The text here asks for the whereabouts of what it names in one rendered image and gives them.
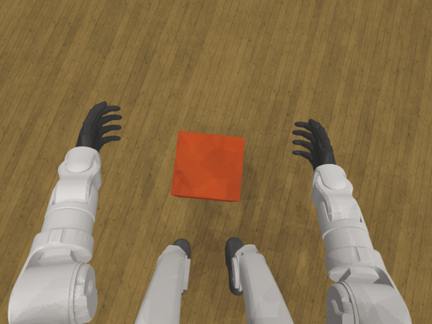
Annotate left robot upper arm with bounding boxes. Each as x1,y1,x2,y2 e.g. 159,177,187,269
10,261,98,324

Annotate robot left shin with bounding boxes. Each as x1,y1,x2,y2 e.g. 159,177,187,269
157,245,186,263

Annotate carton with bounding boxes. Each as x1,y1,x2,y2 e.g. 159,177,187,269
171,131,245,202

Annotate robot left forearm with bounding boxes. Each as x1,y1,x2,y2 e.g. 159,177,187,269
7,146,102,324

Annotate right robot hand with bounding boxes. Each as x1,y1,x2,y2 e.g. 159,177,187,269
292,119,336,171

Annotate robot left foot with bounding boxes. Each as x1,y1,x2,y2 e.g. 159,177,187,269
173,239,190,294

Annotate robot right forearm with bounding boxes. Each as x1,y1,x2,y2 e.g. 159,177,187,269
311,164,412,324

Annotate right robot upper arm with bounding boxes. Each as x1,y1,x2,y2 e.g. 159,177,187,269
326,281,410,324

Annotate left robot hand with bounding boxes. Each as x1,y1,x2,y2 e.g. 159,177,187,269
76,101,122,153

